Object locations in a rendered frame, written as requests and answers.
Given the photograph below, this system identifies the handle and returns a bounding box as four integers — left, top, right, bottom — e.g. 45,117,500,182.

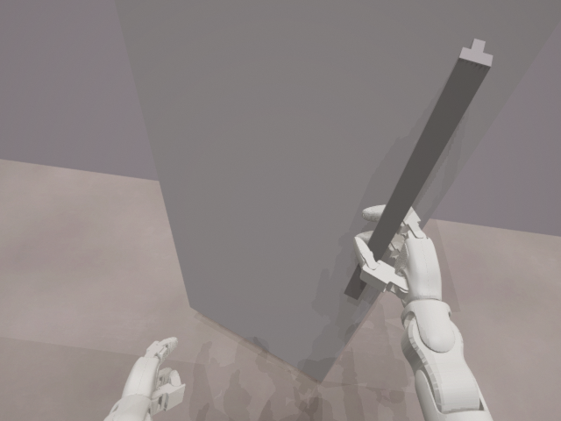
344,39,493,300

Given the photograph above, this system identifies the fridge door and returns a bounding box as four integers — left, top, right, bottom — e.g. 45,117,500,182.
114,0,561,382

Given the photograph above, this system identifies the left robot hand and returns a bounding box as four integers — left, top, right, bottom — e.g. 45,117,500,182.
121,337,186,415

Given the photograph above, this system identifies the right robot forearm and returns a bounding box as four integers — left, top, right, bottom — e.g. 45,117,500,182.
401,299,493,421

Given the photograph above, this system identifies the left robot forearm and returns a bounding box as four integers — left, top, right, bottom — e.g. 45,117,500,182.
104,395,153,421

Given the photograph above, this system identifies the right robot hand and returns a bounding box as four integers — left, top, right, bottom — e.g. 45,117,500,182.
353,205,442,308

